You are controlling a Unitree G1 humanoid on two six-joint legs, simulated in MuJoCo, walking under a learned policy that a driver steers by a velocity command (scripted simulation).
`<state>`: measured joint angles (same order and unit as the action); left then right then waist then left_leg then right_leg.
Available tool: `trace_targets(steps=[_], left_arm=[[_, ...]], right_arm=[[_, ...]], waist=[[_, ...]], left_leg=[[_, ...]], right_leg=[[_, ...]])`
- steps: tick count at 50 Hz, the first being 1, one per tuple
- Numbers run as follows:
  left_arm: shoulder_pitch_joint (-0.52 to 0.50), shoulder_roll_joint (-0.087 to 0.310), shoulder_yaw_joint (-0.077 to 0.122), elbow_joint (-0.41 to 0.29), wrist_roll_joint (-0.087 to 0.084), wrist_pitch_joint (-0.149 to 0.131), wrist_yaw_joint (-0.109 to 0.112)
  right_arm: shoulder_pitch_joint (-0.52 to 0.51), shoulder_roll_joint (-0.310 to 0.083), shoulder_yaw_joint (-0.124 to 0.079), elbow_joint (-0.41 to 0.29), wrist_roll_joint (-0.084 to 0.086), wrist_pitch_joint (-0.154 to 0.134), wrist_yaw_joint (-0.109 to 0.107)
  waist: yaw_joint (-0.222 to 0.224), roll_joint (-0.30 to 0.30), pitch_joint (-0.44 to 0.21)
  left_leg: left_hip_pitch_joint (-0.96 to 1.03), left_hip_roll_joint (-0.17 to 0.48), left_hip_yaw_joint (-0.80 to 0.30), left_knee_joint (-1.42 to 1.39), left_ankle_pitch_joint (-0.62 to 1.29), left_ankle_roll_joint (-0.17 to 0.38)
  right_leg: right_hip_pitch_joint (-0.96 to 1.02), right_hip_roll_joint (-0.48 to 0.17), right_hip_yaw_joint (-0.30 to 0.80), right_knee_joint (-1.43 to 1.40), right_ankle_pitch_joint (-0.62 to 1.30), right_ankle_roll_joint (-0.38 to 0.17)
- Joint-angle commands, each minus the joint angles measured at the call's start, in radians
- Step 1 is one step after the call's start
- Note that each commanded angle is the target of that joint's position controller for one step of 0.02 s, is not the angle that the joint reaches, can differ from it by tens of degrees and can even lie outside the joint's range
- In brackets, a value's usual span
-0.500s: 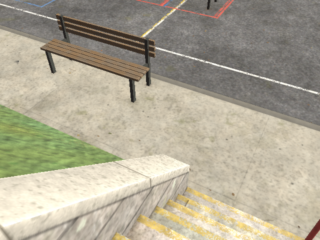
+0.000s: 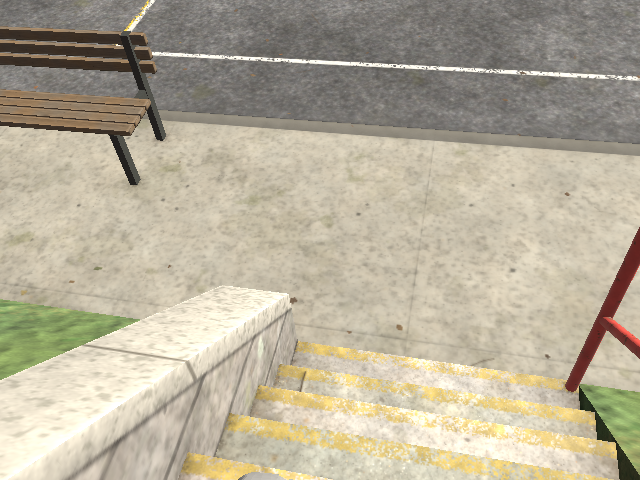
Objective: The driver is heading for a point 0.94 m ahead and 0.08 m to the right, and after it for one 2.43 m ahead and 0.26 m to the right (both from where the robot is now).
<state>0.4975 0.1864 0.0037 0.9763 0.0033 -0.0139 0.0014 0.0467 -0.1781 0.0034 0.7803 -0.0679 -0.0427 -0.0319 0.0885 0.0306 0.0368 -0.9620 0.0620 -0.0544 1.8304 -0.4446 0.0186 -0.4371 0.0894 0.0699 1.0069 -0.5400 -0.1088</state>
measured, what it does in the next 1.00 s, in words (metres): goes down, turning right: left foot 0.20 m lower, then right foot 0.20 m lower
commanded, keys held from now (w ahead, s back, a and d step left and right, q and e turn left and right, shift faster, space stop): w+e+shift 0.26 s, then w+shift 0.46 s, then w+q+shift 0.28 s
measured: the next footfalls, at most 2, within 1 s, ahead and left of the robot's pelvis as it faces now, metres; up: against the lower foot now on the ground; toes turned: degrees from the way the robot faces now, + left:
left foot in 0.28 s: +0.29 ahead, +0.15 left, -0.20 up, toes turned -24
right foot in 0.64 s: +0.48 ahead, -0.13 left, -0.39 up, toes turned -24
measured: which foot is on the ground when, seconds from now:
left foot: up 0.00-0.26, down 0.28-0.66, up 0.68-1.00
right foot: down 0.00-0.28, up 0.30-0.62, down 0.64-1.00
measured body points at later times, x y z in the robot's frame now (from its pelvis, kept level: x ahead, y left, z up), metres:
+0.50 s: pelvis +0.31 +0.03 -0.23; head +0.30 +0.04 +0.22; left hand +0.61 +0.15 -0.30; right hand +0.08 -0.16 -0.35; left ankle +0.25 +0.17 -0.88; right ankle +0.40 -0.15 -0.83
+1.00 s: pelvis +0.60 -0.05 -0.48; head +0.59 -0.05 -0.03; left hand +0.68 +0.18 -0.63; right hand +0.64 -0.34 -0.60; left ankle +0.74 +0.01 -1.19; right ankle +0.45 -0.12 -1.07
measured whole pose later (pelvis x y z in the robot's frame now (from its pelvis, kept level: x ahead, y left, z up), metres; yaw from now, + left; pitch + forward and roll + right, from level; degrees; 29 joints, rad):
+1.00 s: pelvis +0.60 -0.05 -0.48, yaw -16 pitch -2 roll -3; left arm 0.40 0.21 0.02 0.96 0.02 -0.10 0.01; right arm 0.19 -0.25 -0.04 0.83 -0.02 0.00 0.01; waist 0.00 0.04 -0.01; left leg -0.52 0.02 -0.03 0.73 0.50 0.08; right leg -0.35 -0.05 -0.16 1.40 -0.89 -0.03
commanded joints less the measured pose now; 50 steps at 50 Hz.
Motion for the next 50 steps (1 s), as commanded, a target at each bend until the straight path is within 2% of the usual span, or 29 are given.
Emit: trace_targets(steps=[1, 3, 5, 6, 7, 11, 13, 14, 15, 16, 17, 19, 20, 21, 25, 27, 30, 32, 33, 34, 35, 36, 37, 39, 41, 43, 45, 48, 50], left_arm=[[-0.149, 0.16, 0.021, -0.142, 0.005, -0.022, 0.023], [-0.041, 0.173, 0.042, -0.092, -0.01, -0.032, 0.023], [0.039, 0.14, 0.037, -0.104, -0.024, -0.038, 0.037], [-0.051, 0.101, 0.031, -0.146, -0.028, -0.04, 0.044], [-0.107, 0.108, 0.026, -0.162, -0.029, -0.031, 0.036], [-0.138, 0.119, 0.04, -0.168, 0.005, -0.025, 0.009], [-0.282, 0.153, 0.051, -0.188, 0.002, 0.004, 0.006], [-0.306, 0.132, 0.054, -0.18, 0.004, 0.0, 0.003], [-0.385, 0.012, 0.027, -0.23, 0.005, -0.018, 0.006], [-0.204, -0.044, 0.001, -0.284, -0.01, -0.032, 0.032], [-0.22, 0.054, 0.02, -0.222, 0.037, -0.026, 0.03], [-0.31, 0.049, 0.018, -0.216, 0.075, -0.025, 0.022], [-0.324, 0.006, 0.009, -0.27, 0.071, -0.034, 0.022], [-0.451, 0.054, 0.004, -0.293, 0.058, -0.04, 0.018], [-0.437, 0.074, 0.008, -0.236, 0.036, -0.047, -0.014], [-0.445, 0.071, 0.001, -0.243, 0.021, -0.047, -0.03], [-0.374, 0.124, 0.023, -0.228, -0.013, -0.028, -0.023], [-0.134, 0.159, 0.069, -0.128, 0.008, -0.018, -0.009], [-0.013, 0.167, 0.083, -0.088, 0.014, -0.015, -0.011], [0.021, 0.177, 0.063, -0.09, 0.017, -0.03, -0.034], [0.061, 0.201, 0.076, -0.068, -0.016, -0.031, -0.032], [0.029, 0.25, 0.097, -0.054, -0.012, -0.038, -0.014], [-0.083, 0.126, 0.062, -0.078, 0.017, -0.051, -0.006], [-0.209, 0.053, 0.007, -0.121, 0.039, -0.066, -0.003], [-0.187, 0.165, 0.039, -0.106, 0.035, -0.084, -0.013], [-0.163, 0.084, 0.027, -0.053, -0.01, -0.118, -0.011], [-0.306, 0.071, 0.02, -0.094, -0.03, -0.121, 0.005], [-0.177, 0.116, 0.032, -0.088, 0.002, -0.113, 0.01], [-0.149, 0.205, 0.066, -0.073, 0.047, -0.072, 0.024]], right_arm=[[-0.047, -0.032, 0.006, -0.082, 0.011, 0.007, 0.009], [0.055, -0.141, -0.046, -0.016, 0.015, 0.016, 0.014], [-0.116, -0.109, -0.035, -0.068, 0.005, 0.0, 0.022], [-0.152, -0.096, -0.023, -0.109, 0.009, -0.017, 0.034], [-0.155, -0.03, -0.014, -0.112, 0.034, -0.018, 0.047], [0.096, -0.091, -0.05, -0.049, 0.053, -0.017, 0.026], [0.453, -0.172, -0.098, 0.054, 0.087, -0.009, 0.022], [0.609, -0.173, -0.102, 0.116, 0.071, -0.013, 0.023], [0.636, -0.148, -0.083, 0.114, 0.083, -0.02, 0.034], [0.479, -0.139, -0.057, 0.073, 0.063, -0.024, 0.068], [0.528, -0.111, -0.058, 0.118, 0.071, -0.044, 0.076], [0.563, -0.09, -0.035, 0.125, 0.061, -0.066, 0.069], [0.565, -0.197, -0.054, 0.147, 0.045, -0.095, 0.046], [0.495, -0.103, -0.024, 0.144, 0.028, -0.088, 0.024], [0.312, -0.161, -0.023, 0.07, 0.074, -0.104, 0.011], [0.32, -0.184, -0.029, 0.083, 0.081, -0.093, 0.022], [0.44, -0.204, -0.054, 0.178, 0.025, -0.041, 0.014], [0.551, -0.148, -0.044, 0.232, -0.004, 0.013, -0.019], [0.476, -0.183, -0.07, 0.206, 0.011, 0.014, -0.005], [0.523, -0.114, -0.047, 0.127, 0.027, 0.0, -0.001], [0.517, -0.139, -0.042, 0.11, 0.025, -0.013, -0.001], [0.483, -0.147, -0.041, 0.08, 0.021, -0.022, -0.006], [0.336, -0.169, -0.06, 0.087, 0.007, -0.014, -0.014], [0.263, -0.114, -0.061, 0.053, 0.02, 0.027, -0.009], [0.448, -0.071, -0.053, 0.132, 0.012, 0.049, 0.002], [0.291, -0.094, -0.067, 0.06, 0.033, 0.036, 0.02], [0.24, -0.051, -0.042, 0.04, 0.043, 0.042, 0.031], [0.184, -0.079, -0.04, 0.026, 0.043, 0.043, 0.053], [0.222, -0.132, -0.063, 0.022, 0.063, 0.053, 0.048]], waist=[[-0.128, -0.096, -0.027], [-0.124, -0.154, -0.068], [-0.03, -0.134, -0.03], [-0.044, -0.004, -0.029], [-0.031, -0.06, -0.033], [-0.05, -0.197, 0.019], [-0.249, -0.116, -0.098], [-0.323, -0.011, -0.05], [-0.333, 0.117, 0.06], [-0.11, 0.286, 0.022], [-0.118, 0.109, -0.006], [-0.142, -0.016, 0.065], [-0.085, 0.242, 0.022], [-0.065, 0.024, 0.109], [0.0, -0.022, 0.038], [-0.036, 0.049, -0.002], [-0.121, 0.187, 0.076], [-0.055, 0.014, 0.059], [0.032, -0.148, 0.031], [-0.055, -0.173, -0.12], [-0.028, -0.092, -0.211], [-0.039, -0.146, -0.208], [-0.051, 0.003, -0.089], [-0.129, -0.006, 0.085], [-0.187, -0.145, -0.05], [-0.186, -0.124, -0.009], [-0.212, -0.149, -0.003], [-0.126, -0.107, 0.058], [-0.118, -0.185, 0.071]], left_leg=[[0.123, -0.017, -0.029, -0.476, 0.456, -0.098], [0.065, -0.008, -0.065, -0.533, 0.719, -0.068], [-0.077, -0.021, -0.087, -0.713, 0.687, -0.046], [0.256, -0.063, -0.037, -1.025, 0.956, -0.049], [0.492, -0.102, 0.018, -1.104, 0.974, -0.054], [0.659, -0.087, -0.053, -1.169, 0.806, -0.008], [0.975, -0.009, -0.066, -1.318, 0.864, -0.002], [1.173, 0.034, -0.114, -1.413, 0.858, 0.042], [1.244, 0.134, -0.152, -1.209, 1.098, 0.026], [1.219, 0.223, -0.258, -0.985, 1.366, 0.018], [1.19, 0.212, -0.395, -1.131, 0.817, 0.029], [0.849, 0.117, -0.292, -1.118, 0.714, 0.041], [0.828, 0.256, -0.558, -1.09, 0.661, 0.111], [0.452, 0.184, -0.467, -1.17, 0.237, 0.076], [0.105, 0.031, -0.237, -0.991, -0.15, 0.08], [0.114, 0.003, -0.152, -0.928, -0.121, 0.112], [0.449, 0.048, -0.189, -0.7, 0.239, 0.174], [0.419, -0.021, -0.061, -0.238, 0.468, 0.141], [0.155, -0.128, 0.002, 0.174, -0.032, 0.131], [-0.164, -0.125, -0.026, 0.253, -0.412, 0.118], [-0.272, -0.097, -0.098, 0.2, -0.34, 0.114], [-0.239, -0.054, -0.175, -0.068, -0.184, 0.088], [-0.219, -0.024, -0.219, -0.186, -0.035, 0.059], [0.092, -0.044, -0.198, -0.533, 0.25, -0.035], [0.338, -0.088, -0.033, -0.408, 0.404, -0.01], [0.368, -0.075, -0.084, -0.794, 0.934, 0.033], [0.62, -0.089, -0.025, -0.919, 1.167, 0.02], [0.664, -0.091, 0.114, -1.078, 1.075, 0.058], [0.62, -0.059, 0.147, -1.19, 0.786, 0.106]], right_leg=[[-0.191, -0.235, 0.641, -0.474, 0.281, -0.228], [0.025, -0.179, 0.545, -0.237, 0.425, -0.221], [0.235, -0.127, 0.562, -0.137, 0.464, -0.232], [-0.015, -0.039, 0.429, -0.115, 0.228, -0.169], [-0.144, -0.019, 0.394, -0.152, 0.119, -0.152], [-0.047, -0.001, 0.423, 0.063, 0.327, -0.152], [-0.047, 0.011, 0.379, 0.443, 0.71, -0.142], [-0.277, 0.093, 0.292, 0.871, 0.439, -0.111], [-0.645, 0.252, 0.193, 1.232, -0.212, -0.097], [-0.794, 0.115, 0.067, 1.137, -0.165, -0.095], [-0.848, 0.01, 0.088, 0.922, -0.01, -0.096], [-0.787, -0.004, 0.085, 0.82, 0.085, -0.073], [-0.838, -0.047, 0.197, 0.675, 0.184, -0.041], [-0.616, -0.012, 0.149, 0.29, 0.503, 0.025], [-0.102, 0.055, 0.01, 0.034, 1.174, 0.028], [0.161, 0.046, -0.085, -0.112, 1.17, 0.043], [0.166, -0.109, -0.086, -0.487, 0.822, 0.006], [0.44, -0.113, -0.092, -0.704, 0.68, -0.04], [0.647, -0.183, 0.038, -0.622, 0.713, -0.1], [0.918, -0.322, 0.145, -0.16, 1.061, -0.136], [0.957, -0.392, 0.269, -0.198, 0.941, -0.216], [0.746, -0.495, 0.466, -0.401, 0.319, -0.312], [0.527, -0.473, 0.467, -0.46, 0.123, -0.281], [-0.07, -0.464, 0.371, -0.353, 0.412, -0.216], [-0.192, -0.401, 0.231, -0.274, 0.584, -0.159], [-0.262, -0.25, 0.062, -0.213, 0.05, -0.028], [-0.402, -0.231, -0.041, -0.103, -0.007, 0.01], [-0.237, -0.292, -0.08, 0.053, 0.139, -0.005], [-0.034, -0.347, -0.096, 0.228, 0.417, -0.039]])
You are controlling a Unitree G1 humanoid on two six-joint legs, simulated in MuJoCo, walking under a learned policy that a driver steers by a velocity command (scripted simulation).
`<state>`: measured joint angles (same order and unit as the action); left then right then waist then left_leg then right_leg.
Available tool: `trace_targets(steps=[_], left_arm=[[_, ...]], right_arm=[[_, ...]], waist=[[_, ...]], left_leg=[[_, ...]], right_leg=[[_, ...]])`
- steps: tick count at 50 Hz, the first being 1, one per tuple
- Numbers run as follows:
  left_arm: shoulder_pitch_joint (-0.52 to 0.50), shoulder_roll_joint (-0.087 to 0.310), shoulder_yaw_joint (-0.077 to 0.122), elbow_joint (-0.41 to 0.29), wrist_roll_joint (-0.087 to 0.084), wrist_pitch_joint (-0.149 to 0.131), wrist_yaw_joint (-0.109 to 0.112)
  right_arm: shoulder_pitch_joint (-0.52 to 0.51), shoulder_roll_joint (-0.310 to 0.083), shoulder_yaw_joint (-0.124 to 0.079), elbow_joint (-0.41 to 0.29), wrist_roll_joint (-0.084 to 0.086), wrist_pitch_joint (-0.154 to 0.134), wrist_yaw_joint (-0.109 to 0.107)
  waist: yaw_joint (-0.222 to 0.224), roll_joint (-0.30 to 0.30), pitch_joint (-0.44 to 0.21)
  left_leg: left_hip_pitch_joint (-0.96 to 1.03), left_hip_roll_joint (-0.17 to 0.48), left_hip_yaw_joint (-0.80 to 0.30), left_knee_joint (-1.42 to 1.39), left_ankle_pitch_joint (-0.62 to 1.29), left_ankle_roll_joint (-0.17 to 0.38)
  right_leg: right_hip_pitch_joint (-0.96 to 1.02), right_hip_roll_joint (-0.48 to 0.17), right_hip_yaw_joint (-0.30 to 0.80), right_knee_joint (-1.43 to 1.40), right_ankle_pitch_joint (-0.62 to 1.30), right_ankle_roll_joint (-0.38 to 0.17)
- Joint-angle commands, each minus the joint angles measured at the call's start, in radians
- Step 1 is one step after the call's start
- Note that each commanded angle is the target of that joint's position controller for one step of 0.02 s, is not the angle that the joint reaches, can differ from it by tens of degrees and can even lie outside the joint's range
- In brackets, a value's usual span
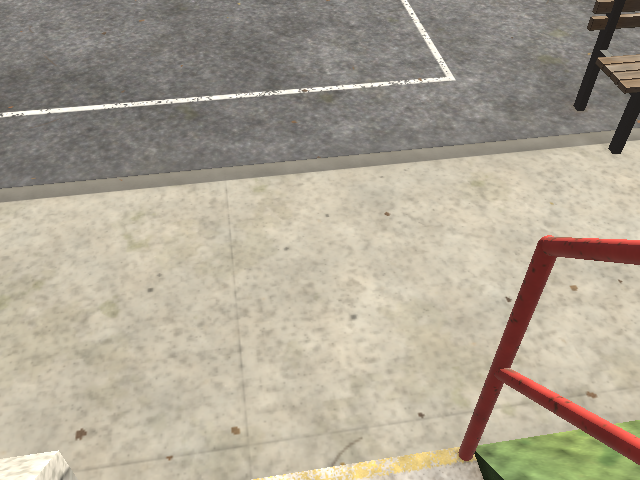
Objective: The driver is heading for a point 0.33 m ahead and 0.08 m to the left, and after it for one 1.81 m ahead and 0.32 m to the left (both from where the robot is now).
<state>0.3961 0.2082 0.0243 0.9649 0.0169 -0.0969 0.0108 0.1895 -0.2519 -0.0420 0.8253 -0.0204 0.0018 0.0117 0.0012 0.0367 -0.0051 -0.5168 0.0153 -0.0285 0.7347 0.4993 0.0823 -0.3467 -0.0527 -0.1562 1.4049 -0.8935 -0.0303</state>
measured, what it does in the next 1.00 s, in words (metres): goes down, turning left: left foot 0.23 m lower, then right foot 0.23 m lower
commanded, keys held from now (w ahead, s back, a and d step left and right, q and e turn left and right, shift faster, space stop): w+q+shift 0.36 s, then w+shift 0.40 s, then w+e+shift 0.24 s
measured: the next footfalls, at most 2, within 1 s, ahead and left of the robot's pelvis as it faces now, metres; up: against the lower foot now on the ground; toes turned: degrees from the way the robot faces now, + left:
left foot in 0.06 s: +0.10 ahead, +0.09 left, -0.23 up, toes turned +2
right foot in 0.46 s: +0.34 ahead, -0.04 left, -0.46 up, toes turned +27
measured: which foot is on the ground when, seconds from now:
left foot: up 0.00-0.04, down 0.06-0.46, up 0.48-0.80, down 0.82-1.00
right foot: down 0.00-0.04, up 0.06-0.44, down 0.46-0.82, up 0.84-1.00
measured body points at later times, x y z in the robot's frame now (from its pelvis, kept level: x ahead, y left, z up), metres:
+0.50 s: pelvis +0.30 +0.06 -0.29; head +0.26 +0.06 +0.15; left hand +0.29 +0.33 -0.41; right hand +0.47 -0.14 -0.41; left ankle +0.14 +0.11 -0.74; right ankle +0.32 -0.05 -1.02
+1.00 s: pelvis +0.57 +0.21 -0.58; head +0.56 +0.20 -0.13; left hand +0.50 +0.47 -0.72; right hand +0.64 -0.04 -0.73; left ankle +0.47 +0.28 -1.25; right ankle +0.69 +0.10 -1.19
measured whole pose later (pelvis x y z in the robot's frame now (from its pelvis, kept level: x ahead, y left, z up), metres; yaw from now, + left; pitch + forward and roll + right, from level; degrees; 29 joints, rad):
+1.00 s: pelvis +0.57 +0.21 -0.58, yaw +23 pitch -1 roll +0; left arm 0.34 0.22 0.05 0.94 0.05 -0.02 0.01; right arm 0.46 -0.25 -0.04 1.02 -0.03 -0.10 0.02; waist 0.01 0.02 -0.02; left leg -0.33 0.02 0.10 1.01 -0.65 0.01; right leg -0.75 -0.01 0.09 1.35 -0.14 -0.07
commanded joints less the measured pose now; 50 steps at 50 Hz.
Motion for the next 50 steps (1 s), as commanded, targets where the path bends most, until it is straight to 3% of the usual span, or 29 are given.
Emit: trace_targets(steps=[1, 2, 3, 4, 5, 8, 10, 13, 14, 16, 19, 22, 23, 24, 25, 28, 30, 32, 36, 38, 40, 41, 42, 44, 45, 46, 47, 49, 50], left_arm=[[-0.077, 0.196, 0.049, -0.052, 0.054, 0.038, 0.036], [-0.063, 0.154, 0.053, -0.048, 0.064, 0.069, 0.054], [-0.158, 0.105, 0.041, -0.054, 0.072, 0.085, 0.058], [-0.194, 0.005, 0.004, -0.187, 0.057, 0.082, 0.05], [-0.177, 0.03, -0.006, -0.232, 0.077, 0.069, 0.04], [-0.219, 0.06, 0.004, -0.224, 0.066, 0.043, 0.014], [-0.323, 0.0, -0.03, -0.304, 0.049, 0.059, 0.02], [-0.255, 0.158, 0.033, -0.204, 0.038, 0.053, 0.022], [-0.325, 0.125, 0.013, -0.236, 0.04, 0.038, 0.002], [-0.328, 0.021, -0.014, -0.249, 0.024, 0.031, -0.02], [-0.226, 0.064, 0.005, -0.239, 0.023, 0.034, -0.009], [0.24, 0.14, 0.054, -0.095, -0.012, 0.028, 0.023], [0.348, 0.161, 0.065, -0.092, -0.035, 0.034, 0.015], [0.211, 0.106, 0.022, -0.123, -0.008, 0.029, -0.017], [0.181, 0.1, 0.011, -0.124, -0.007, 0.011, -0.044], [0.257, 0.064, -0.006, -0.045, -0.014, -0.02, -0.042], [0.054, 0.065, -0.022, -0.082, -0.016, -0.031, -0.005], [-0.002, 0.155, -0.002, -0.092, -0.035, -0.041, 0.006], [0.072, 0.132, -0.011, -0.046, -0.031, -0.023, 0.015], [0.023, 0.162, 0.001, -0.026, 0.014, -0.008, 0.007], [0.105, 0.135, 0.01, 0.022, 0.023, 0.009, 0.01], [0.001, 0.186, 0.043, 0.017, 0.018, 0.024, 0.015], [0.159, 0.062, 0.018, -0.041, -0.02, 0.022, 0.027], [0.159, 0.074, 0.022, -0.013, 0.03, 0.031, 0.029], [0.132, 0.089, 0.034, 0.001, 0.042, 0.043, 0.019], [0.069, 0.055, 0.033, -0.04, 0.053, 0.051, 0.017], [-0.001, 0.052, 0.035, -0.067, 0.044, 0.07, 0.011], [0.058, 0.016, 0.028, -0.022, 0.046, 0.1, -0.004], [0.005, 0.018, 0.033, -0.053, 0.036, 0.087, -0.015]], right_arm=[[0.253, -0.093, -0.035, 0.015, 0.032, 0.016, -0.003], [0.355, -0.124, -0.048, 0.066, 0.01, 0.028, -0.001], [0.422, -0.098, -0.039, 0.083, 0.013, 0.016, 0.016], [0.411, -0.166, -0.025, 0.112, 0.019, 0.009, 0.034], [0.424, -0.181, -0.032, 0.128, 0.057, -0.002, 0.023], [0.326, -0.15, -0.012, 0.094, 0.037, -0.021, -0.012], [0.18, -0.094, 0.02, 0.006, 0.027, -0.05, -0.028], [0.23, -0.081, 0.009, 0.046, 0.027, -0.065, -0.04], [0.194, -0.047, 0.018, 0.018, 0.035, -0.066, -0.05], [0.107, -0.05, 0.018, -0.015, 0.054, -0.063, -0.047], [0.136, -0.056, 0.013, -0.032, 0.026, -0.046, -0.02], [-0.015, -0.052, 0.01, -0.036, 0.008, -0.02, -0.009], [-0.049, -0.036, 0.004, -0.047, 0.008, -0.021, -0.007], [-0.004, 0.109, 0.044, -0.128, 0.04, -0.033, -0.017], [0.098, 0.104, 0.056, -0.139, 0.019, -0.037, -0.031], [0.013, 0.063, 0.043, -0.078, -0.062, -0.037, -0.041], [0.003, 0.082, 0.066, -0.115, -0.035, -0.051, -0.019], [-0.038, -0.012, 0.018, -0.057, -0.039, -0.042, -0.01], [-0.253, 0.024, 0.038, -0.113, 0.018, -0.075, 0.031], [-0.031, -0.037, 0.006, -0.048, 0.018, -0.054, 0.003], [0.312, -0.129, -0.046, 0.081, -0.009, -0.043, -0.007], [0.458, -0.159, -0.073, 0.116, -0.016, -0.035, -0.001], [0.427, -0.158, -0.051, 0.12, -0.034, -0.058, 0.02], [0.448, -0.138, -0.047, 0.142, -0.002, -0.077, 0.024], [0.381, -0.048, -0.018, 0.127, -0.001, -0.087, 0.021], [0.301, -0.051, -0.01, 0.129, 0.005, -0.11, 0.017], [0.264, 0.004, 0.013, 0.136, 0.009, -0.119, 0.008], [0.191, -0.106, -0.006, 0.124, -0.026, -0.123, 0.006], [0.136, -0.032, 0.005, 0.123, -0.003, -0.146, -0.004]], waist=[[-0.106, -0.211, 0.015], [-0.126, -0.137, 0.004], [-0.237, 0.07, 0.09], [-0.096, 0.313, 0.162], [-0.066, 0.231, 0.065], [-0.011, 0.021, -0.07], [0.037, 0.085, -0.051], [0.032, 0.032, -0.045], [0.021, -0.058, -0.04], [0.013, -0.005, -0.017], [-0.025, 0.13, 0.051], [0.177, 0.107, -0.045], [0.284, -0.131, 0.054], [0.098, -0.292, 0.102], [0.002, -0.303, 0.038], [-0.013, -0.034, 0.11], [-0.121, -0.091, 0.115], [-0.095, -0.112, 0.091], [0.05, -0.078, 0.145], [-0.013, -0.228, 0.079], [-0.115, -0.093, 0.049], [-0.26, 0.037, 0.082], [-0.086, 0.145, 0.018], [-0.067, 0.017, -0.028], [-0.026, -0.071, 0.019], [-0.011, 0.129, 0.066], [0.019, 0.038, 0.148], [0.07, 0.079, 0.086], [0.101, 0.047, 0.095]], left_leg=[[0.32, 0.029, 0.118, -0.138, -0.225, 0.082], [0.442, 0.08, -0.072, -0.343, -0.442, 0.146], [0.536, 0.093, -0.092, -0.374, -0.13, 0.185], [0.656, 0.092, -0.102, 0.049, 0.6, 0.111], [0.739, 0.109, -0.231, 0.104, 0.579, 0.134], [0.477, 0.145, -0.446, 0.067, -0.192, 0.213], [0.124, 0.158, -0.617, -0.101, -0.196, 0.248], [0.177, 0.026, -0.574, 0.141, -0.41, 0.239], [-0.005, -0.081, -0.447, 0.201, -0.748, 0.182], [-0.184, -0.145, -0.399, 0.208, -0.87, 0.161], [-0.034, -0.137, -0.444, 0.381, -0.686, 0.175], [-0.078, -0.136, -0.355, 0.954, -0.142, 0.159], [-0.25, -0.292, -0.199, 1.472, -0.616, 0.119], [-0.701, -0.338, -0.126, 1.589, -1.31, 0.114], [-0.851, -0.19, -0.099, 1.366, -1.255, 0.124], [-0.86, -0.139, -0.189, 1.197, -0.886, 0.086], [-0.19, -0.081, -0.111, 0.486, -0.277, -0.021], [-0.136, -0.065, -0.143, 0.472, 0.039, -0.009], [0.157, -0.022, 0.056, -0.004, 0.183, 0.006], [0.226, 0.017, 0.07, 0.016, 0.007, 0.03], [0.568, 0.031, -0.001, -0.273, -0.235, 0.047], [0.71, 0.079, -0.028, -0.42, -0.224, 0.09], [0.901, 0.27, -0.151, 0.023, 0.331, 0.089], [0.859, 0.401, -0.338, -0.036, -0.14, 0.194], [0.572, 0.318, -0.284, -0.097, -0.536, 0.153], [0.465, 0.398, -0.388, -0.058, -0.451, 0.186], [0.132, 0.425, -0.348, -0.065, -0.519, 0.172], [-0.157, 0.349, -0.227, -0.051, -0.692, 0.124], [-0.173, 0.271, -0.122, 0.038, -0.859, 0.047]], right_leg=[[-0.072, -0.232, 0.133, 0.068, 1.073, -0.133], [-0.105, -0.186, 0.151, 0.418, 1.213, -0.112], [-0.372, -0.002, 0.031, 0.901, 0.483, -0.098], [-0.835, 0.086, -0.009, 0.964, 0.1, -0.095], [-0.964, 0.027, 0.082, 0.802, 0.119, -0.087], [-0.952, -0.007, 0.217, 0.417, 0.48, 0.008], [-0.648, 0.033, 0.213, -0.005, 0.779, 0.089], [-0.564, 0.03, 0.27, -0.221, 1.153, 0.071], [-0.32, 0.07, 0.221, -0.489, 1.437, 0.06], [0.011, 0.13, 0.144, -0.614, 1.521, 0.05], [0.007, 0.122, 0.205, -0.677, 1.348, 0.005], [0.416, 0.018, 0.258, -0.879, 1.319, -0.056], [0.472, -0.099, 0.319, -1.15, 1.387, -0.148], [0.633, -0.238, 0.393, -0.659, 1.932, -0.132], [0.711, -0.295, 0.49, -0.605, 1.872, -0.135], [0.299, -0.18, 0.458, -0.642, 1.27, -0.102], [-0.355, -0.166, 0.474, -0.776, 0.942, -0.096], [-0.342, -0.125, 0.493, -0.697, 0.584, -0.118], [-0.298, -0.059, 0.338, -0.574, 0.505, -0.138], [-0.125, -0.087, 0.347, -0.303, 0.817, -0.17], [-0.182, -0.013, 0.291, 0.221, 1.168, -0.135], [-0.352, 0.147, 0.247, 0.636, 0.631, -0.12], [-0.673, 0.175, 0.287, 0.701, 0.083, -0.104], [-0.835, 0.043, 0.323, 0.428, 0.208, -0.104], [-0.694, 0.012, 0.32, 0.247, 0.279, -0.106], [-0.729, -0.017, 0.369, 0.191, 0.389, -0.098], [-0.591, -0.031, 0.383, -0.075, 0.649, -0.031], [-0.259, 0.037, 0.196, -0.015, 0.862, -0.012], [-0.285, 0.016, 0.267, -0.226, 1.2, -0.026]])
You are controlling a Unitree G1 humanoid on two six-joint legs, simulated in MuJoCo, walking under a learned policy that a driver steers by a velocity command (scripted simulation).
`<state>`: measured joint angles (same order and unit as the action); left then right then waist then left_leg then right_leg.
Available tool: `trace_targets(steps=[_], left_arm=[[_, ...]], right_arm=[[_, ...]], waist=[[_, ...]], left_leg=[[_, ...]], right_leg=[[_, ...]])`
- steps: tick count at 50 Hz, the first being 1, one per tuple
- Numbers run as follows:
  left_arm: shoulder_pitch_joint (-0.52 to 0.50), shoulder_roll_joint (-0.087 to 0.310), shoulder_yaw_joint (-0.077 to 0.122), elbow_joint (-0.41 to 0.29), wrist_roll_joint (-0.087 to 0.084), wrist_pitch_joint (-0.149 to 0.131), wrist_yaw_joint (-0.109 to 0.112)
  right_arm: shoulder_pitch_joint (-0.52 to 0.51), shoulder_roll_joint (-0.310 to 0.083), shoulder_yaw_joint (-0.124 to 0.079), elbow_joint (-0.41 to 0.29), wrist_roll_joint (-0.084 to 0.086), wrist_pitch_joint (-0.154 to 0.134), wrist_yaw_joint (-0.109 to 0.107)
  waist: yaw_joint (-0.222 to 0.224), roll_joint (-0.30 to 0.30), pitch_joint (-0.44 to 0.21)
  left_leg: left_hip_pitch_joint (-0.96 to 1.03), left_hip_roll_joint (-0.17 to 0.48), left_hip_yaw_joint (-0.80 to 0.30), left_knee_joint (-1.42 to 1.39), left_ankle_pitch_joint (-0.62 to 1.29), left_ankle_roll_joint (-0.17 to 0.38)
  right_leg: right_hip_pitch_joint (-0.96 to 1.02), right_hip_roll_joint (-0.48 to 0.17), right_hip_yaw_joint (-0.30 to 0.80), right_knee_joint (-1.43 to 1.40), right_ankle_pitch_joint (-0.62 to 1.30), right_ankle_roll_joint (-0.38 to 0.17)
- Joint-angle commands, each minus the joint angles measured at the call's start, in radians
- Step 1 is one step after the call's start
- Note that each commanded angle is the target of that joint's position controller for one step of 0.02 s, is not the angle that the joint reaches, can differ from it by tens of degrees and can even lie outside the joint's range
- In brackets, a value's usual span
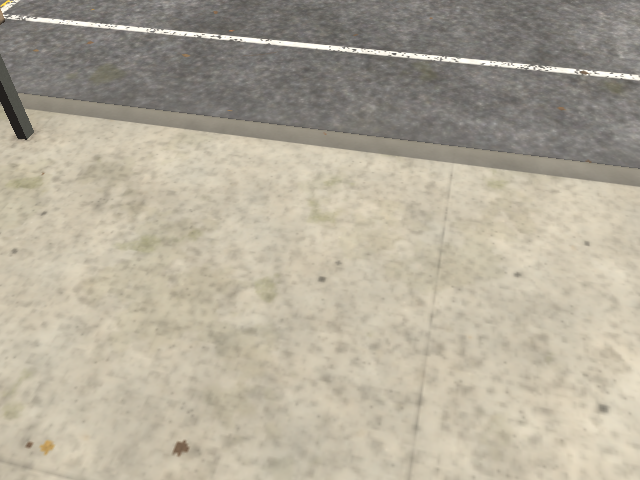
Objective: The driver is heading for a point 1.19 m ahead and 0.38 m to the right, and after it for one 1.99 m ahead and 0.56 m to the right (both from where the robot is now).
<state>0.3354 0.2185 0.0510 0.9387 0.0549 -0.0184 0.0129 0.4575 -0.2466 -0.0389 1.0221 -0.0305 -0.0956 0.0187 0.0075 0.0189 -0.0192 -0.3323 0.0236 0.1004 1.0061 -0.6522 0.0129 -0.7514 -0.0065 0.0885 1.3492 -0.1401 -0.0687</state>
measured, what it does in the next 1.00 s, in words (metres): goes down, turning right: right foot 0.20 m lower, then left foot 0.23 m lower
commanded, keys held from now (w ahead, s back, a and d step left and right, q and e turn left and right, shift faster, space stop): w+e+shift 0.56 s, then w+shift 0.44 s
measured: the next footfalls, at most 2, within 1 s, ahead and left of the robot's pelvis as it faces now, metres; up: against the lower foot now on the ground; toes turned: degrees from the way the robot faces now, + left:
right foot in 0.18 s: +0.16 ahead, -0.10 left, -0.20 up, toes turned -7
left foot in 0.54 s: +0.61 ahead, +0.01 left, -0.43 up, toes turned -33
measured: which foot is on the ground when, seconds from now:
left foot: down 0.00-0.16, up 0.18-0.52, down 0.54-0.96, up 0.98-1.00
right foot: up 0.00-0.16, down 0.18-0.52, up 0.54-0.94, down 0.96-1.00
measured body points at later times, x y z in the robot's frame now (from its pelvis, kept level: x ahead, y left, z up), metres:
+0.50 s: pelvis +0.39 -0.06 -0.27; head +0.37 -0.06 +0.18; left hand +0.39 +0.20 -0.41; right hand +0.52 -0.33 -0.36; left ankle +0.59 +0.01 -0.99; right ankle +0.13 -0.09 -0.85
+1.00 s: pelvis +0.75 -0.22 -0.39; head +0.77 -0.24 +0.06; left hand +1.06 -0.25 -0.47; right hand +0.49 -0.26 -0.52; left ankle +0.62 +0.00 -1.01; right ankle +0.77 -0.30 -1.11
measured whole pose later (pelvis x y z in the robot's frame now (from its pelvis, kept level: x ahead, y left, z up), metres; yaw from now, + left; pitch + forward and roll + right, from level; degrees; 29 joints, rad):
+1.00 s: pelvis +0.75 -0.22 -0.39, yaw -39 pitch +2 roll +0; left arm -0.07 0.18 -0.02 0.76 0.03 -0.08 -0.02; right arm 0.64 -0.13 -0.01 1.10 -0.01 -0.07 0.00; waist -0.09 0.00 0.03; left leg -0.11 0.01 0.06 1.07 -0.42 0.08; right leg -0.45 0.10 -0.09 0.64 -0.24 -0.17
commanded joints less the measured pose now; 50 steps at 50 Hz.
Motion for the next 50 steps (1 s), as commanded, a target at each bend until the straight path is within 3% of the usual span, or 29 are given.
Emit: trace_targets(steps=[1, 4, 6, 8, 9, 10, 11, 13, 14, 15, 16, 20, 22, 24, 26, 28, 29, 30, 31, 32, 33, 35, 39, 43, 45, 47, 48, 49, 50], left_arm=[[0.025, -0.023, -0.007, -0.05, -0.023, -0.007, -0.041], [-0.038, 0.022, -0.004, -0.085, -0.041, 0.006, -0.052], [0.208, 0.085, 0.025, 0.001, -0.026, 0.025, -0.025], [0.348, 0.174, 0.064, 0.037, -0.015, 0.028, -0.036], [0.34, 0.122, 0.052, 0.041, -0.035, 0.011, -0.058], [0.304, 0.192, 0.031, 0.063, -0.045, -0.009, -0.071], [0.366, 0.162, 0.019, 0.085, -0.078, -0.023, -0.062], [0.356, 0.149, 0.005, 0.088, -0.056, -0.039, -0.027], [0.303, 0.234, 0.027, 0.065, -0.028, -0.049, -0.017], [0.151, 0.143, 0.001, 0.006, -0.015, -0.052, 0.006], [0.09, 0.176, 0.013, -0.01, 0.004, -0.063, 0.012], [0.038, 0.098, -0.003, -0.027, -0.075, -0.094, 0.011], [0.059, 0.113, 0.002, -0.01, -0.055, -0.076, 0.008], [0.072, 0.092, 0.0, 0.009, 0.004, -0.06, 0.005], [0.077, 0.09, 0.006, 0.011, 0.012, -0.037, 0.015], [-0.031, 0.031, 0.009, -0.062, -0.026, -0.039, 0.015], [0.175, -0.007, 0.002, -0.095, -0.078, -0.054, 0.018], [0.1, 0.022, -0.007, -0.09, -0.059, -0.05, 0.026], [0.019, 0.009, -0.021, -0.113, -0.022, -0.045, 0.014], [-0.089, 0.012, -0.024, -0.128, 0.015, -0.046, -0.001], [-0.243, -0.016, -0.021, -0.162, 0.03, -0.056, -0.016], [-0.284, -0.056, -0.033, -0.173, 0.016, -0.052, -0.044], [-0.342, -0.029, -0.06, -0.228, -0.002, -0.038, -0.064], [-0.565, 0.01, -0.08, -0.279, -0.035, -0.042, -0.065], [-0.422, 0.051, -0.067, -0.237, -0.033, -0.047, -0.048], [-0.013, 0.148, -0.019, -0.113, -0.029, -0.054, -0.024], [0.07, 0.207, 0.003, -0.08, -0.015, -0.052, -0.015], [0.074, 0.243, 0.01, -0.102, -0.013, -0.044, -0.013], [0.058, 0.197, 0.018, -0.079, -0.03, -0.033, -0.01]], right_arm=[[-0.186, -0.022, 0.007, -0.084, 0.029, -0.064, -0.027], [-0.198, -0.105, -0.015, -0.076, 0.025, -0.069, -0.032], [-0.234, -0.145, -0.024, -0.044, 0.0, -0.047, -0.035], [-0.126, -0.177, -0.054, -0.024, -0.025, 0.013, -0.043], [-0.244, -0.098, -0.038, -0.052, -0.05, 0.041, -0.063], [-0.27, 0.016, -0.001, -0.189, -0.051, 0.034, -0.063], [-0.276, 0.001, 0.01, -0.246, -0.079, 0.011, -0.037], [-0.238, -0.038, -0.014, -0.192, -0.071, 0.0, -0.02], [-0.252, -0.013, -0.002, -0.213, -0.06, -0.004, -0.016], [-0.407, -0.056, -0.005, -0.256, -0.036, 0.006, -0.012], [-0.395, -0.092, -0.015, -0.209, -0.042, 0.009, -0.015], [-0.429, -0.002, 0.004, -0.21, -0.015, 0.0, 0.023], [-0.401, -0.005, 0.003, -0.232, 0.035, 0.019, 0.011], [-0.214, -0.079, -0.03, -0.182, 0.061, 0.012, -0.014], [-0.042, -0.146, -0.07, -0.107, 0.041, 0.016, -0.022], [0.114, -0.129, -0.063, -0.054, -0.002, 0.026, -0.002], [0.07, -0.12, -0.05, -0.036, -0.047, 0.012, 0.0], [0.098, -0.047, -0.041, -0.038, -0.043, 0.008, 0.012], [0.155, -0.101, -0.058, -0.019, -0.029, 0.002, -0.002], [0.137, -0.035, -0.04, -0.01, -0.017, 0.002, -0.015], [0.182, 0.011, -0.019, 0.039, -0.023, -0.023, -0.031], [0.173, 0.076, 0.014, 0.093, -0.005, -0.055, -0.046], [-0.009, 0.002, 0.013, 0.011, 0.014, -0.042, -0.052], [0.155, -0.051, 0.005, 0.039, 0.022, -0.017, -0.033], [0.212, -0.085, 0.005, 0.066, 0.007, -0.003, -0.035], [0.116, -0.137, -0.007, 0.034, 0.015, 0.006, -0.036], [0.118, -0.04, 0.002, 0.004, 0.001, 0.009, -0.021], [0.169, 0.01, 0.007, -0.053, 0.025, 0.001, -0.011], [0.041, -0.08, -0.016, -0.098, 0.029, -0.006, -0.013]], waist=[[0.131, 0.004, 0.095], [0.096, 0.124, 0.141], [0.188, 0.213, 0.097], [0.233, -0.008, 0.048], [0.295, -0.172, 0.18], [0.131, -0.367, 0.238], [0.107, -0.227, 0.111], [0.055, 0.042, 0.041], [0.023, -0.199, 0.02], [-0.011, -0.024, 0.131], [-0.024, 0.013, 0.142], [0.0, -0.046, 0.09], [0.021, -0.176, 0.11], [-0.044, -0.178, 0.061], [-0.109, -0.075, 0.057], [-0.187, 0.046, 0.015], [-0.014, 0.326, -0.059], [-0.078, 0.31, -0.109], [-0.099, 0.338, -0.144], [-0.109, 0.19, -0.055], [-0.135, 0.195, 0.049], [-0.039, 0.055, 0.126], [0.054, 0.178, 0.096], [-0.039, 0.058, 0.147], [0.027, 0.112, 0.065], [0.228, 0.134, -0.122], [0.194, -0.023, -0.224], [0.113, -0.164, -0.323], [0.142, -0.082, -0.184]], left_leg=[[-0.559, 0.195, -0.111, -0.233, -0.013, 0.051], [-0.511, 0.207, -0.022, -0.164, 0.1, 0.056], [-0.297, 0.269, -0.006, 0.15, 0.529, 0.041], [-0.189, 0.166, 0.068, 0.804, 0.808, 0.076], [-0.404, 0.03, 0.085, 1.254, 0.153, 0.102], [-0.823, -0.011, 0.037, 1.297, -0.107, 0.093], [-1.005, 0.024, -0.065, 1.048, -0.106, 0.098], [-0.949, 0.069, -0.21, 0.687, 0.081, 0.053], [-0.95, 0.071, -0.257, 0.605, 0.106, 0.004], [-0.75, 0.071, -0.261, 0.306, 0.349, -0.079], [-0.533, 0.041, -0.186, 0.178, 0.615, -0.087], [0.021, -0.046, -0.119, -0.266, 1.274, -0.018], [0.086, -0.053, -0.152, -0.35, 1.118, -0.02], [0.169, 0.04, -0.248, -0.663, 1.197, -0.018], [0.377, 0.102, -0.247, -0.9, 1.271, -0.034], [0.651, 0.164, -0.225, -0.565, 1.203, -0.073], [0.863, 0.264, -0.284, -0.273, 1.484, -0.065], [0.927, 0.285, -0.332, -0.299, 1.276, -0.035], [0.872, 0.349, -0.523, -0.426, 0.659, 0.104], [0.644, 0.293, -0.629, -0.594, 0.296, 0.095], [0.541, 0.312, -0.712, -0.553, 0.423, 0.103], [0.302, 0.251, -0.543, -0.519, 0.808, 0.031], [0.004, 0.184, -0.339, -0.713, 0.884, 0.062], [0.118, 0.185, -0.158, -0.835, 1.202, 0.066], [0.264, 0.181, -0.088, -0.621, 1.589, 0.073], [0.141, 0.172, -0.044, -0.152, 1.475, 0.082], [-0.093, 0.072, -0.023, 0.226, 0.56, 0.088], [-0.37, -0.01, -0.111, 0.499, 0.156, 0.09], [-0.538, 0.001, -0.14, 0.49, 0.27, 0.114]], right_leg=[[0.386, -0.016, -0.024, -0.391, 0.779, 0.017], [0.596, 0.032, -0.189, -0.482, 0.729, 0.007], [0.6, 0.004, -0.218, -0.404, 0.556, -0.078], [0.789, 0.002, -0.113, -0.882, 0.126, -0.159], [0.791, -0.025, -0.055, -0.973, 0.217, -0.201], [0.882, -0.042, 0.045, -0.54, 0.931, -0.144], [1.06, -0.071, 0.283, -0.554, 0.913, -0.202], [0.882, -0.154, 0.494, -0.616, 0.311, -0.284], [0.785, -0.274, 0.807, -0.716, 0.141, -0.394], [0.439, -0.23, 0.746, -0.806, 0.023, -0.382], [0.285, -0.165, 0.612, -0.757, 0.001, -0.334], [0.047, 0.087, 0.336, -0.564, -0.247, -0.191], [0.131, 0.094, 0.342, -0.468, -0.211, -0.179], [0.356, 0.108, 0.331, -0.199, -0.196, -0.173], [0.34, 0.148, 0.235, 0.196, -0.185, -0.149], [-0.015, 0.196, 0.144, 0.576, -0.599, -0.123], [-0.264, 0.118, 0.072, 0.633, -0.573, -0.104], [-0.46, 0.061, -0.001, 0.638, -0.515, -0.116], [-0.554, 0.062, -0.018, 0.735, -0.451, -0.114], [-0.502, 0.019, -0.026, 0.653, -0.356, -0.109], [-0.531, -0.004, 0.07, 0.584, -0.279, -0.111], [-0.396, 0.011, 0.118, 0.258, -0.135, -0.059], [0.012, 0.011, -0.01, -0.266, 0.089, -0.025], [0.244, 0.053, -0.212, -0.608, 0.029, -0.053], [0.428, 0.13, -0.243, -0.678, -0.049, -0.099], [0.877, 0.071, -0.125, -0.804, -0.044, -0.166], [1.105, -0.139, 0.143, -0.805, -0.259, -0.21], [1.267, -0.367, 0.619, -0.912, -0.307, -0.291], [1.189, -0.326, 0.613, -1.034, -0.381, -0.299]])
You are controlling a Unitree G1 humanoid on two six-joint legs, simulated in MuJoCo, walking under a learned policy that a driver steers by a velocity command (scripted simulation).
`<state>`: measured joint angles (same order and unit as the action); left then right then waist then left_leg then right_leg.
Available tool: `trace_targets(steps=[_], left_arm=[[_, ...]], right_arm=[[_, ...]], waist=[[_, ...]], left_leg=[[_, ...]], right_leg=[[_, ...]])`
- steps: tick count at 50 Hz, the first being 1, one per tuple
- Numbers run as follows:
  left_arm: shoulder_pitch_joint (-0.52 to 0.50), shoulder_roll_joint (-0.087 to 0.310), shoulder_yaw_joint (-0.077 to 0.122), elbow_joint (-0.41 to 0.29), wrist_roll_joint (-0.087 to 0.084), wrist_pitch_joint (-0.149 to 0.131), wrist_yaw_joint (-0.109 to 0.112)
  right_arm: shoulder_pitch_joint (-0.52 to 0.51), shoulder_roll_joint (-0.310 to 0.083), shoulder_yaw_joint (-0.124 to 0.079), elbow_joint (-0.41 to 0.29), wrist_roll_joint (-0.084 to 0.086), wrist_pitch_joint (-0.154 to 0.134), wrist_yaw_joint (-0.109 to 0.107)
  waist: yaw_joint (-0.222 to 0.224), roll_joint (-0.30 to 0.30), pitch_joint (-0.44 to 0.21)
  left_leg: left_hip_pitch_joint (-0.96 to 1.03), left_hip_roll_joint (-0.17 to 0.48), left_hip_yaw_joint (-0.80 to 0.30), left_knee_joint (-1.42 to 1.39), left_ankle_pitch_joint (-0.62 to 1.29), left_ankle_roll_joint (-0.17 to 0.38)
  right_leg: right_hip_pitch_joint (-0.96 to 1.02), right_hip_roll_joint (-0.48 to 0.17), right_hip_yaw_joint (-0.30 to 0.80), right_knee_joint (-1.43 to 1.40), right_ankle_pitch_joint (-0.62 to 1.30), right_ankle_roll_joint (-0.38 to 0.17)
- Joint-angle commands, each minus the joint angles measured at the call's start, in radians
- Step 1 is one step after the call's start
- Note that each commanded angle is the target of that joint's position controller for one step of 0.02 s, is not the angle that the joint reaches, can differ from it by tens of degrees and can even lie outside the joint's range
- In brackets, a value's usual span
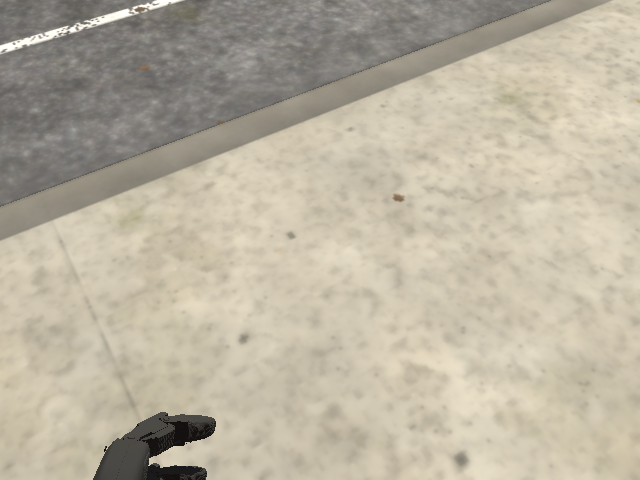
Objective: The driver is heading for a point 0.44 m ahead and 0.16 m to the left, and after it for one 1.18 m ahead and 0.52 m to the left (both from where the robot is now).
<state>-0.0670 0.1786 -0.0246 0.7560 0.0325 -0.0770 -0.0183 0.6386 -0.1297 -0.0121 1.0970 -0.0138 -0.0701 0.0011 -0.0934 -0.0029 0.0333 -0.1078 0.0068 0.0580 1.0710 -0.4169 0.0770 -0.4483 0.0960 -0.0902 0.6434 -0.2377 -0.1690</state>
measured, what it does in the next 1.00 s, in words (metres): walks ahead, turning left: left foot, then right foot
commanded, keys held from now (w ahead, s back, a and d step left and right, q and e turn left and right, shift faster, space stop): w+q+shift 0.28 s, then q+shift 0.68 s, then shift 0.04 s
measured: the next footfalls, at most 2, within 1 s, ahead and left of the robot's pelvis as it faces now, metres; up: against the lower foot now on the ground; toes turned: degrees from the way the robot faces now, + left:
left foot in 0.38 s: +0.53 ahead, +0.11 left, +0.00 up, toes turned +16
right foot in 0.84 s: +0.78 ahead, +0.07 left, +0.00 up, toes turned +48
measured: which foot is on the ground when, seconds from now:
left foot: up 0.00-0.36, down 0.38-0.84, up 0.86-1.00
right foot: down 0.00-0.38, up 0.40-0.82, down 0.84-1.00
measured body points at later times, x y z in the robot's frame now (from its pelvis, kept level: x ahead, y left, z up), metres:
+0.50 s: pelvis +0.41 +0.06 +0.00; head +0.47 +0.06 +0.45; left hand +0.45 +0.33 -0.11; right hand +0.58 -0.18 -0.13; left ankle +0.49 +0.10 -0.71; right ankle +0.34 -0.10 -0.56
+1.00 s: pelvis +0.62 +0.05 +0.02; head +0.66 +0.07 +0.47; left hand +0.55 +0.36 -0.05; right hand +0.93 -0.06 -0.09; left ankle +0.50 +0.08 -0.61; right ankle +0.76 +0.04 -0.71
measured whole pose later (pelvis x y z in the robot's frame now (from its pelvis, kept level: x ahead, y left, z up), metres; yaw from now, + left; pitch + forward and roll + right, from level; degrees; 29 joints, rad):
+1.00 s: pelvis +0.62 +0.05 +0.02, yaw +49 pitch +0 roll +1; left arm 0.14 0.27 -0.01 0.61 0.02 0.01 0.06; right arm 0.21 -0.39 -0.10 0.66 -0.02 0.07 0.02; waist -0.03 0.04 0.10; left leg -0.47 -0.13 -0.07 1.23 -0.48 -0.04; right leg -0.35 -0.01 -0.01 0.47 -0.11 -0.02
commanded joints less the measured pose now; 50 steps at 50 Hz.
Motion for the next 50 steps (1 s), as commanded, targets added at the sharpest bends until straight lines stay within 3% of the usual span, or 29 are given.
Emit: trace_targets(steps=[1, 3, 5, 7, 9, 11, 13, 15, 17, 18, 19, 20, 21, 22, 23, 24, 26, 29, 32, 37, 39, 41, 42, 43, 44, 45, 46, 48, 50], left_arm=[[0.392, 0.198, 0.089, 0.11, -0.004, 0.016, 0.025], [0.319, 0.105, 0.074, 0.104, 0.004, -0.019, 0.024], [0.33, 0.061, 0.06, 0.123, -0.014, -0.042, 0.027], [0.369, 0.081, 0.061, 0.146, -0.031, -0.063, 0.022], [0.389, 0.09, 0.062, 0.156, -0.024, -0.074, 0.015], [0.385, 0.094, 0.056, 0.152, -0.032, -0.081, 0.018], [0.449, 0.133, 0.054, 0.168, -0.045, -0.089, 0.031], [0.481, 0.185, 0.06, 0.165, -0.037, -0.082, 0.058], [0.447, 0.255, 0.076, 0.14, -0.019, -0.053, 0.092], [0.398, 0.281, 0.085, 0.119, -0.01, -0.038, 0.097], [0.342, 0.29, 0.098, 0.105, -0.019, -0.028, 0.082], [0.391, 0.148, 0.067, 0.028, -0.006, -0.042, 0.065], [0.439, 0.161, 0.057, -0.041, -0.045, -0.043, 0.06], [0.399, 0.189, 0.049, -0.057, -0.025, -0.047, 0.056], [0.374, 0.182, 0.047, -0.063, -0.014, -0.046, 0.049], [0.349, 0.176, 0.048, -0.068, 0.007, -0.031, 0.046], [0.349, 0.179, 0.048, -0.092, 0.026, 0.027, 0.052], [0.299, 0.149, 0.036, -0.142, 0.012, 0.055, 0.054], [0.212, 0.157, 0.031, -0.179, 0.0, 0.061, 0.054], [0.073, 0.186, 0.02, -0.227, -0.011, 0.051, 0.055], [0.107, 0.21, 0.024, -0.217, -0.014, 0.033, 0.058], [0.218, 0.221, 0.03, -0.185, -0.017, 0.014, 0.066], [0.279, 0.258, 0.04, -0.174, -0.009, 0.007, 0.075], [0.279, 0.341, 0.055, -0.198, -0.013, 0.026, 0.08], [0.313, 0.298, 0.063, -0.19, -0.033, 0.049, 0.078], [0.29, 0.235, 0.049, -0.2, -0.03, 0.061, 0.081], [0.248, 0.189, 0.037, -0.208, -0.024, 0.073, 0.083], [0.197, 0.204, 0.043, -0.216, -0.012, 0.083, 0.083], [0.226, 0.216, 0.054, -0.197, -0.002, 0.076, 0.069]], right_arm=[[-0.196, -0.189, -0.046, -0.199, 0.02, -0.035, 0.004], [-0.188, -0.131, -0.042, -0.178, 0.001, -0.005, 0.005], [-0.172, -0.093, -0.043, -0.175, -0.014, 0.028, 0.017], [-0.285, -0.103, -0.047, -0.227, -0.017, 0.038, 0.029], [-0.414, -0.093, -0.036, -0.289, -0.007, 0.028, 0.038], [-0.489, -0.088, -0.025, -0.319, 0.004, 0.016, 0.055], [-0.552, -0.098, -0.018, -0.342, 0.005, 0.013, 0.068], [-0.521, -0.143, -0.023, -0.334, -0.006, 0.013, 0.066], [-0.309, -0.214, -0.043, -0.282, -0.028, 0.018, 0.061], [-0.108, -0.259, -0.062, -0.228, -0.034, 0.023, 0.053], [-0.019, -0.292, -0.082, -0.2, -0.02, 0.022, 0.036], [-0.078, -0.39, -0.1, -0.209, -0.016, 0.026, 0.022], [-0.088, -0.454, -0.121, -0.247, -0.014, 0.028, 0.017], [-0.193, -0.414, -0.122, -0.306, 0.001, 0.039, 0.003], [-0.275, -0.354, -0.103, -0.32, 0.006, 0.049, -0.008], [-0.326, -0.311, -0.09, -0.333, 0.011, 0.052, -0.011], [-0.335, -0.295, -0.077, -0.348, 0.018, 0.039, -0.006], [-0.334, -0.345, -0.094, -0.361, 0.003, 0.028, 0.001], [-0.309, -0.326, -0.097, -0.373, 0.019, 0.057, -0.014], [-0.267, -0.342, -0.114, -0.411, 0.002, 0.1, -0.027], [-0.302, -0.346, -0.118, -0.437, -0.009, 0.101, -0.026], [-0.387, -0.345, -0.117, -0.468, -0.001, 0.095, -0.021], [-0.363, -0.292, -0.102, -0.485, 0.018, 0.088, -0.015], [-0.23, -0.223, -0.086, -0.504, 0.031, 0.089, -0.023], [-0.196, -0.325, -0.103, -0.479, -0.017, 0.099, -0.021], [-0.256, -0.349, -0.111, -0.465, -0.03, 0.109, -0.015], [-0.312, -0.351, -0.113, -0.469, -0.025, 0.119, -0.003], [-0.329, -0.335, -0.107, -0.483, -0.006, 0.144, 0.022], [-0.346, -0.311, -0.094, -0.494, 0.004, 0.155, 0.025]], waist=[[0.195, -0.063, -0.067], [0.101, 0.035, 0.037], [0.044, 0.009, 0.06], [0.04, -0.036, 0.11], [0.051, -0.064, 0.128], [0.054, -0.044, 0.12], [0.072, -0.025, 0.114], [0.047, -0.052, 0.075], [-0.06, -0.085, -0.056], [-0.151, -0.095, -0.14], [-0.203, 0.004, -0.151], [-0.047, 0.275, -0.182], [-0.038, 0.17, -0.465], [-0.011, -0.007, -0.414], [0.051, -0.062, -0.208], [0.098, -0.123, -0.1], [0.139, -0.134, -0.026], [0.142, -0.055, -0.098], [0.095, 0.032, -0.16], [0.018, 0.09, -0.116], [0.037, 0.106, -0.098], [0.113, 0.116, -0.079], [0.118, 0.002, -0.135], [0.046, -0.254, -0.252], [0.063, -0.217, -0.331], [0.068, -0.124, -0.251], [0.071, -0.069, -0.176], [0.057, -0.13, -0.116], [0.062, -0.147, -0.115]], left_leg=[[-0.805, 0.051, -0.099, 0.366, 0.072, 0.049], [-0.669, 0.082, -0.133, 0.268, 0.091, 0.027], [-0.615, 0.098, -0.149, 0.2, 0.107, 0.01], [-0.647, 0.101, -0.111, 0.125, 0.193, 0.003], [-0.62, 0.088, -0.056, -0.007, 0.343, 0.012], [-0.482, 0.064, 0.016, -0.19, 0.52, 0.03], [-0.382, 0.017, 0.084, -0.305, 0.624, 0.056], [-0.331, -0.067, 0.158, -0.366, 0.579, 0.07], [-0.121, -0.149, 0.161, -0.428, 0.478, 0.087], [0.067, -0.131, 0.085, -0.475, 0.498, 0.126], [0.181, -0.056, -0.019, -0.615, 0.625, 0.192], [0.462, 0.164, -0.272, -0.367, 1.435, 0.265], [0.644, 0.324, -0.588, -0.482, 1.399, 0.459], [0.505, 0.298, -0.631, -0.598, 1.083, 0.42], [0.263, 0.255, -0.573, -0.681, 0.931, 0.372], [0.087, 0.203, -0.512, -0.731, 0.897, 0.331], [-0.149, 0.14, -0.424, -0.76, 1.023, 0.283], [-0.209, 0.03, -0.345, -0.711, 1.174, 0.22], [-0.14, -0.039, -0.335, -0.635, 1.116, 0.102], [0.001, -0.017, -0.526, -0.571, 0.888, 0.07], [0.009, -0.01, -0.592, -0.531, 0.811, 0.058], [-0.089, -0.06, -0.596, -0.455, 0.678, 0.006], [-0.204, -0.114, -0.508, -0.272, 0.379, -0.04], [-0.373, -0.275, -0.28, -0.036, -0.311, -0.085], [-0.415, -0.207, -0.192, 0.113, -0.33, -0.094], [-0.444, -0.152, -0.174, 0.188, -0.22, -0.102], [-0.444, -0.123, -0.162, 0.2, -0.13, -0.111], [-0.418, -0.093, -0.128, 0.24, -0.037, -0.131], [-0.387, -0.099, -0.109, 0.24, -0.016, -0.135]], right_leg=[[0.74, -0.404, 0.646, -0.376, -0.19, -0.18], [0.462, -0.325, 0.443, -0.429, 0.001, -0.108], [0.357, -0.288, 0.319, -0.481, 0.071, -0.048], [0.307, -0.254, 0.187, -0.53, 0.252, -0.004], [0.258, -0.206, 0.056, -0.555, 0.459, 0.044], [0.204, -0.17, -0.055, -0.568, 0.596, 0.083], [0.252, -0.207, -0.082, -0.581, 0.819, 0.11], [0.399, -0.233, -0.114, -0.44, 1.206, 0.147], [0.455, -0.266, -0.112, -0.057, 1.431, 0.185], [0.392, -0.28, -0.092, 0.228, 1.37, 0.199], [0.268, -0.148, -0.124, 0.676, 0.724, 0.22], [-0.156, -0.007, -0.057, 1.065, -0.391, 0.243], [-0.32, -0.011, 0.151, 1.211, -0.329, 0.237], [-0.316, -0.068, 0.188, 1.108, -0.226, 0.201], [-0.31, -0.101, 0.172, 0.993, -0.194, 0.192], [-0.283, -0.128, 0.165, 0.907, -0.194, 0.2], [-0.165, -0.162, 0.153, 0.705, -0.191, 0.227], [-0.073, -0.136, 0.117, 0.464, -0.077, 0.237], [-0.071, -0.105, 0.124, 0.308, 0.097, 0.225], [-0.149, -0.06, 0.197, 0.125, 0.076, 0.213], [-0.075, -0.047, 0.235, 0.0, 0.048, 0.196], [0.157, -0.051, 0.237, -0.232, 0.15, 0.167], [0.38, -0.213, 0.331, -0.266, 0.345, 0.122], [0.576, -0.542, 0.645, -0.246, 0.781, -0.018], [0.559, -0.583, 0.74, -0.234, 0.805, -0.108], [0.493, -0.517, 0.618, -0.235, 0.707, -0.094], [0.406, -0.435, 0.478, -0.259, 0.582, -0.056], [0.302, -0.349, 0.319, -0.308, 0.453, -0.02], [0.256, -0.324, 0.256, -0.318, 0.481, -0.028]])
Keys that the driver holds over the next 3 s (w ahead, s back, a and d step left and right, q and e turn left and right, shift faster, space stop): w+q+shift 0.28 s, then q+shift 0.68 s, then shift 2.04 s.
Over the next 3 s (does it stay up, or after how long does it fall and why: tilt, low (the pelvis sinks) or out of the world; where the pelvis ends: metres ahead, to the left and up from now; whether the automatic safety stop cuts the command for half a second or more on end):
stays up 0.60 0.01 0.03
